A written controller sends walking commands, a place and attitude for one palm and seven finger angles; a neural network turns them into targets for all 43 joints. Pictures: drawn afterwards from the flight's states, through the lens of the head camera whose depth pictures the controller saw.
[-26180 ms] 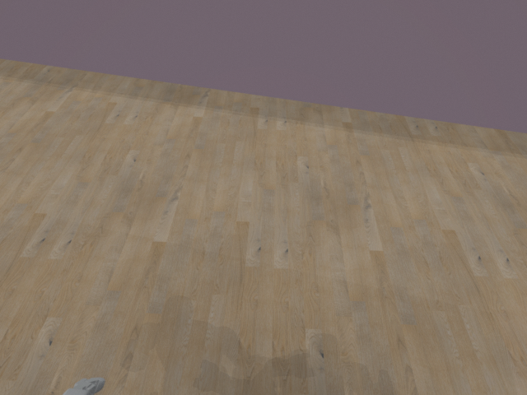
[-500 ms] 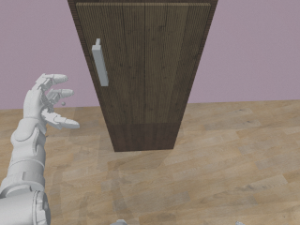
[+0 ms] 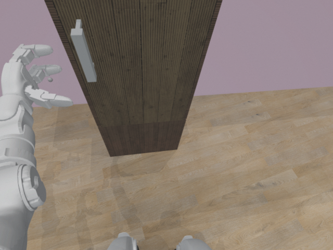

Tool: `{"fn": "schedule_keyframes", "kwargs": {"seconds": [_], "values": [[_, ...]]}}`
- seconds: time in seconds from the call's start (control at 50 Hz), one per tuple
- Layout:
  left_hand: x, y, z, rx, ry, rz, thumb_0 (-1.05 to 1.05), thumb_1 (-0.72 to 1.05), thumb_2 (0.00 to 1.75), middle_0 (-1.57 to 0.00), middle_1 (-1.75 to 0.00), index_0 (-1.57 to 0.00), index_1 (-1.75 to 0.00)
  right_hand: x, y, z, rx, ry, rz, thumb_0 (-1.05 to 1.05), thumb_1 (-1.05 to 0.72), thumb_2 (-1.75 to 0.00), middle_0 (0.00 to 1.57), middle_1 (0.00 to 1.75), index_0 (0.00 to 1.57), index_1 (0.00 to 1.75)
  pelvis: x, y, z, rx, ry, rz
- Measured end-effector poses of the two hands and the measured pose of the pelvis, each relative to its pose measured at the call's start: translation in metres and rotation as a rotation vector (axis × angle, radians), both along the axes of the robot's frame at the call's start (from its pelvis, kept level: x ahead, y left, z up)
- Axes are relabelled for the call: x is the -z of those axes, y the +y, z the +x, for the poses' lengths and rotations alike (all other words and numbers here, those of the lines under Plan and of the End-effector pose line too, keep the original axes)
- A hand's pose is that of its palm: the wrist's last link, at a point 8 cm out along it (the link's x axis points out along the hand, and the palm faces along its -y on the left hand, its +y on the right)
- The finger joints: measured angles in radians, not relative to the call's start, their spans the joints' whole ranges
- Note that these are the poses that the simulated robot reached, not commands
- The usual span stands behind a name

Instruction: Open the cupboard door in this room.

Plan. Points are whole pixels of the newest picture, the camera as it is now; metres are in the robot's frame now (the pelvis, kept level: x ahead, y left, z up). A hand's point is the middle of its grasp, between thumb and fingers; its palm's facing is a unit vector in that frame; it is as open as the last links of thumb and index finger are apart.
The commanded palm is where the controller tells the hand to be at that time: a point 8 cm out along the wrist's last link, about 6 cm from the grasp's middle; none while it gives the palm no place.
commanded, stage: move the hooked fingers beside the handle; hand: left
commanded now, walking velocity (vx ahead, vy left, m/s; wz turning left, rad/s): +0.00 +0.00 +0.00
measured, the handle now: (85, 52) +0.59 +0.18 +0.09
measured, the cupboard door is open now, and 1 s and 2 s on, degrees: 0 0 0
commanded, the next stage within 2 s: slide the fingers in behind the handle in 1.16 s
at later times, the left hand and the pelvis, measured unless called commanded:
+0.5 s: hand (57, 59) +0.56 +0.24 +0.10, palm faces +0.08 -1.00 +0.00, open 14.0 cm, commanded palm +0.53 +0.28 +0.09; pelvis +0.01 +0.01 -0.01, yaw -2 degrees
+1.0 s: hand (55, 65) +0.54 +0.24 +0.09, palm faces +0.08 -1.00 +0.02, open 14.0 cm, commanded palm +0.52 +0.27 +0.09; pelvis +0.02 +0.02 -0.01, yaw -1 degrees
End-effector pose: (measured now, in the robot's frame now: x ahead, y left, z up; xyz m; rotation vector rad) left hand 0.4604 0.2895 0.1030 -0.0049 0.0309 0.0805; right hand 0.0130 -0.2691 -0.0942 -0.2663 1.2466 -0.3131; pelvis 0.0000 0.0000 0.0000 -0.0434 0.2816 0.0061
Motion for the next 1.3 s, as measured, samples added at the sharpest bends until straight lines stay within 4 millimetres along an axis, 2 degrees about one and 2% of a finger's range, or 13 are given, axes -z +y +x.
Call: {"fn": "schedule_keyframes", "kwargs": {"seconds": [0.24, 0.36, 0.48, 0.6, 0.74, 1.0, 1.14, 1.3], "values": [[-0.001, -0.001, 0.039, 0.011, 0.014, -0.004, -0.02, -0.50, 0.30, -0.30, -1.19, -0.30, -1.20, -0.001, 0.007, -0.041, 0.054, 0.149, -0.001, 0.00, -0.91, -0.90, 0.20, 0.30, 0.20, 0.30, 0.005, 0.004, 0.005, 0.005, 0.056, -0.013], [0.001, -0.006, 0.059, 0.002, 0.018, -0.015, -0.02, -0.50, 0.30, -0.30, -1.19, -0.30, -1.20, -0.002, 0.013, -0.053, 0.071, 0.193, -0.001, 0.00, -0.91, -0.90, 0.20, 0.30, 0.20, 0.30, 0.007, 0.007, 0.007, 0.009, 0.082, -0.019], [0.004, -0.001, 0.072, -0.005, 0.019, -0.007, -0.02, -0.50, 0.31, -0.30, -1.19, -0.30, -1.20, -0.005, 0.019, -0.060, 0.095, 0.217, 0.001, 0.00, -0.91, -0.90, 0.20, 0.30, 0.20, 0.30, 0.009, 0.009, 0.010, 0.021, 0.105, -0.023], [0.012, 0.009, 0.067, -0.001, 0.025, -0.009, -0.02, -0.50, 0.31, -0.30, -1.19, -0.30, -1.20, -0.007, 0.026, -0.059, 0.104, 0.239, 0.015, 0.00, -0.91, -0.90, 0.20, 0.30, 0.20, 0.30, 0.007, 0.013, 0.016, 0.027, 0.105, -0.025], [0.016, 0.018, 0.062, -0.009, 0.016, -0.011, -0.02, -0.50, 0.30, -0.30, -1.19, -0.30, -1.20, -0.006, 0.026, -0.043, 0.080, 0.227, 0.005, 0.00, -0.91, -0.90, 0.20, 0.30, 0.20, 0.30, 0.008, 0.016, 0.019, 0.013, 0.102, -0.034], [0.010, 0.002, 0.057, 0.003, -0.003, -0.014, -0.02, -0.50, 0.30, -0.30, -1.19, -0.30, -1.20, 0.001, 0.027, -0.013, 0.033, 0.138, 0.015, 0.00, -0.91, -0.90, 0.20, 0.30, 0.20, 0.30, 0.008, 0.019, 0.017, 0.004, 0.088, -0.034], [0.007, -0.002, 0.049, -0.006, 0.003, -0.007, -0.02, -0.50, 0.30, -0.30, -1.19, -0.30, -1.20, 0.005, 0.028, -0.017, 0.036, 0.121, 0.036, 0.00, -0.91, -0.90, 0.20, 0.30, 0.20, 0.30, 0.008, 0.016, 0.012, 0.006, 0.072, -0.030], [0.003, 0.000, 0.042, -0.010, -0.001, 0.002, -0.02, -0.50, 0.30, -0.30, -1.20, -0.30, -1.20, 0.005, 0.023, -0.033, 0.046, 0.141, 0.032, 0.00, -0.91, -0.90, 0.20, 0.30, 0.20, 0.30, 0.009, 0.011, 0.005, 0.002, 0.063, -0.028]]}}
